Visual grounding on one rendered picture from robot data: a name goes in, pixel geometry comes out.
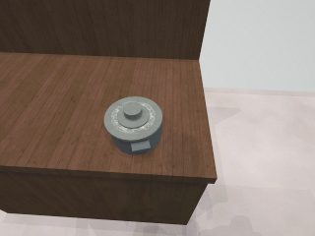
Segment table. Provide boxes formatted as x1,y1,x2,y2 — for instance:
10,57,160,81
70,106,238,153
0,0,218,225

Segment knob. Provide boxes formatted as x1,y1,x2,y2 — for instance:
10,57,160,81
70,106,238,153
123,102,142,120

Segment pot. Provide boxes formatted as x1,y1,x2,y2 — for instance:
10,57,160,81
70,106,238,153
111,123,162,155

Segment lid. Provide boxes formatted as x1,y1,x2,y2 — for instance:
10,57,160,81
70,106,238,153
103,96,162,142

